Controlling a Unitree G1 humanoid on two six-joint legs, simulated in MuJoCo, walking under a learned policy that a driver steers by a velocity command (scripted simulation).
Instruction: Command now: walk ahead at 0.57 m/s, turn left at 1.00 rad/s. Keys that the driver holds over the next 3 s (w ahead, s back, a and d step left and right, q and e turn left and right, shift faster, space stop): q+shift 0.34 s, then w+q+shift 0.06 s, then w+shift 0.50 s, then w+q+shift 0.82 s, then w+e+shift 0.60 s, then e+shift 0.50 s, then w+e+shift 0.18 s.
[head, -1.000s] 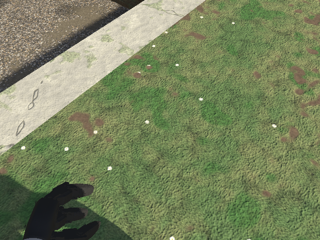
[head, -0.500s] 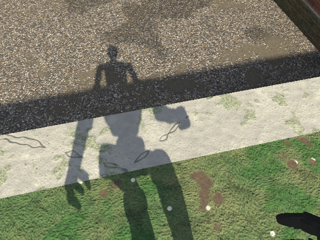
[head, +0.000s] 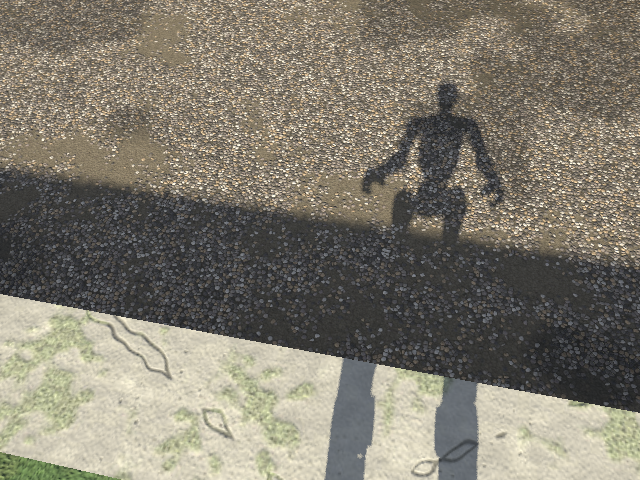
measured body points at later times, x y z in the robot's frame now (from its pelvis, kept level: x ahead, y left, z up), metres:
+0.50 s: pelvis +0.24 -0.03 +0.01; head +0.27 +0.01 +0.45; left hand +0.34 +0.30 -0.06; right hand +0.48 -0.21 -0.08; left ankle +0.28 +0.06 -0.72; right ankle +0.38 -0.17 -0.67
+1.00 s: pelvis +0.41 +0.04 +0.00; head +0.43 +0.04 +0.45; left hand +0.28 +0.29 -0.10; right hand +0.75 +0.01 -0.06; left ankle +0.45 +0.16 -0.72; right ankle +0.39 -0.13 -0.72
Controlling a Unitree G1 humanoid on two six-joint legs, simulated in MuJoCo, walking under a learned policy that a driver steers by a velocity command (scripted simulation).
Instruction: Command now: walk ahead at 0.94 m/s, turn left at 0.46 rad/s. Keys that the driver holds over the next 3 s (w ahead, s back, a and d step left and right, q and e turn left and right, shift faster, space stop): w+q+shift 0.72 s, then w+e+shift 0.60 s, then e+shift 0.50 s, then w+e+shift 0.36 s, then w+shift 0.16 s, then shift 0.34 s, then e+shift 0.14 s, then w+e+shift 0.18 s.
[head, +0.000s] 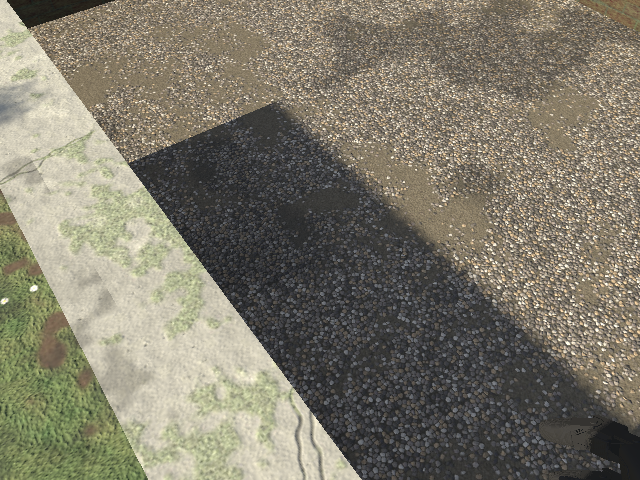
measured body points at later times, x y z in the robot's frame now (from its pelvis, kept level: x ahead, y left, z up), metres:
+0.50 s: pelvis +0.20 +0.07 -0.01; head +0.20 +0.07 +0.44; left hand +0.23 +0.36 -0.10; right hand +0.53 -0.09 -0.05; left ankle +0.16 +0.14 -0.63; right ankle +0.21 -0.07 -0.72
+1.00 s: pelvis +0.41 +0.40 +0.00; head +0.41 +0.42 +0.45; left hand +0.33 +0.66 -0.13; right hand +0.60 +0.20 -0.12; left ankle +0.38 +0.42 -0.72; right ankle +0.48 +0.24 -0.62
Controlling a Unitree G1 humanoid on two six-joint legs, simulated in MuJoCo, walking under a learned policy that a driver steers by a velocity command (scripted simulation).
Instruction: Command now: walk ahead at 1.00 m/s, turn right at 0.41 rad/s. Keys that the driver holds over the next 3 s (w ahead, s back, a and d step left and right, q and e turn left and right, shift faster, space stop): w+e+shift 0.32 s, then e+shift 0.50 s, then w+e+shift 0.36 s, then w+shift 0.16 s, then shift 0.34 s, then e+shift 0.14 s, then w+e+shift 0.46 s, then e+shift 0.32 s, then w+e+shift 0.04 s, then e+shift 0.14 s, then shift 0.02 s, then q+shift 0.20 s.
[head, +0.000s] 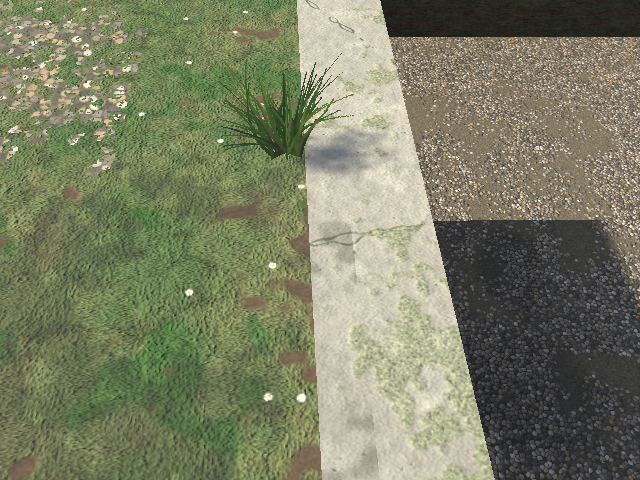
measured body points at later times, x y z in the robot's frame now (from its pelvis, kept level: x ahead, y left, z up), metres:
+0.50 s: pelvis +0.36 +0.11 +0.00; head +0.38 +0.11 +0.45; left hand +0.47 +0.36 -0.13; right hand +0.56 -0.16 -0.03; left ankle +0.55 +0.25 -0.69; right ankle +0.31 +0.00 -0.72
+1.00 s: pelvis +0.53 +0.13 +0.01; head +0.54 +0.10 +0.46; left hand +0.87 +0.09 -0.04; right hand +0.32 -0.10 -0.11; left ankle +0.58 +0.25 -0.72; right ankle +0.45 +0.03 -0.69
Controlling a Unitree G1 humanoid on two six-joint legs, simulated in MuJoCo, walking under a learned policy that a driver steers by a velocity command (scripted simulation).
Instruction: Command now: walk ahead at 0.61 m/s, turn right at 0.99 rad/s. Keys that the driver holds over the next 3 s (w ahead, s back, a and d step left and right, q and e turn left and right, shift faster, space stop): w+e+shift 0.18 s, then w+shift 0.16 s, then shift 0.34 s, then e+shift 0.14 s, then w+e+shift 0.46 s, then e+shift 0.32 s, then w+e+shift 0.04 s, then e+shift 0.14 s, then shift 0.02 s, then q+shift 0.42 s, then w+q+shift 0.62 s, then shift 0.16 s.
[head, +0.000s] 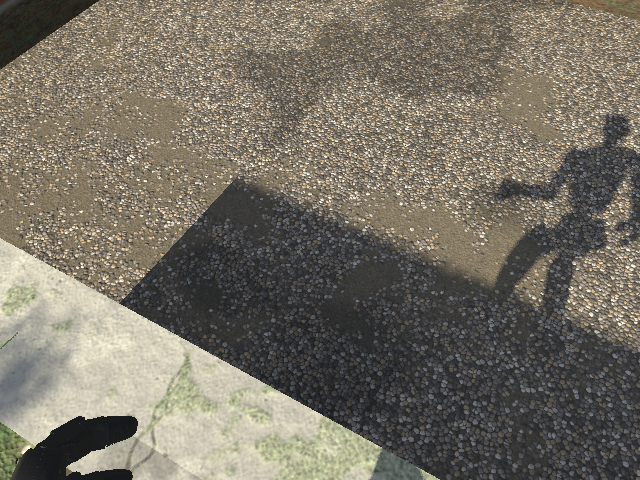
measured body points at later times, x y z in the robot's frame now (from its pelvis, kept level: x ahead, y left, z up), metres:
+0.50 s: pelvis +0.19 -0.04 -0.04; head +0.20 -0.04 +0.41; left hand +0.39 +0.15 -0.15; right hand +0.27 -0.33 -0.12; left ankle +0.33 +0.02 -0.74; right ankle +0.05 -0.11 -0.70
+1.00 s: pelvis +0.22 -0.06 +0.00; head +0.24 -0.08 +0.44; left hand +0.50 +0.08 -0.09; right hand +0.30 -0.39 -0.07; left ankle +0.30 +0.01 -0.74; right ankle +0.19 -0.16 -0.73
